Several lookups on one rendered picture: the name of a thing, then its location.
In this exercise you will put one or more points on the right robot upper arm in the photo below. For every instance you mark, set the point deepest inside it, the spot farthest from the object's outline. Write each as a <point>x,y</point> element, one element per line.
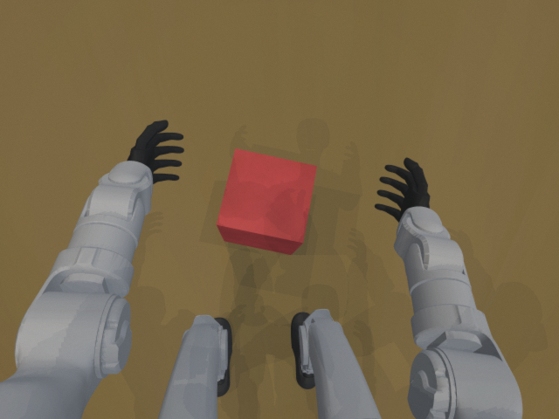
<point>453,384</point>

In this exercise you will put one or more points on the left robot upper arm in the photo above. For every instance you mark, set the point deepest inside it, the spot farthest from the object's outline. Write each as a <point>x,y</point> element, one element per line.
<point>69,343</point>

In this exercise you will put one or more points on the left robot thigh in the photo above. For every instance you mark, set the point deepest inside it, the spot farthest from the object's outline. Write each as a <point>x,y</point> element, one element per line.
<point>192,389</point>

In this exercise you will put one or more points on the robot left hand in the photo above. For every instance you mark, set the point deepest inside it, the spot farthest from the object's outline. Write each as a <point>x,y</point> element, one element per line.
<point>145,150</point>

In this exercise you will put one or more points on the left robot foot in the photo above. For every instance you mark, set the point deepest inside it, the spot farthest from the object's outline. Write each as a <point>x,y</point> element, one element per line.
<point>224,384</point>

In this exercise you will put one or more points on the carton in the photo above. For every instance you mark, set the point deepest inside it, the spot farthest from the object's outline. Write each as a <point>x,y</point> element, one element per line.
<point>266,202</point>

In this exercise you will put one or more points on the left robot forearm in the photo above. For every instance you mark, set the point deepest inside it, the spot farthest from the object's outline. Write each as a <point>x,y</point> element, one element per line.
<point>99,257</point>

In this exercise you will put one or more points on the robot right hand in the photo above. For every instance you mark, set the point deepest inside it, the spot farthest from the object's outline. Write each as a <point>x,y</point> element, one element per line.
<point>415,191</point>

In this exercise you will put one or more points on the right robot forearm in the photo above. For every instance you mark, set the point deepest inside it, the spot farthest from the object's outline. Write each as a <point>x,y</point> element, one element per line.
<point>445,314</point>

